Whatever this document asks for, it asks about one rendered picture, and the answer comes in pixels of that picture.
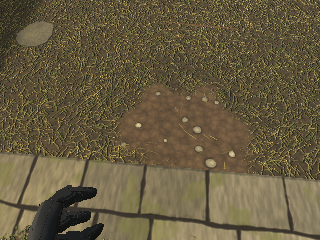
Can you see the robot left hand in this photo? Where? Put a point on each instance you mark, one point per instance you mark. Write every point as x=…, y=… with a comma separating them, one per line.
x=51, y=219

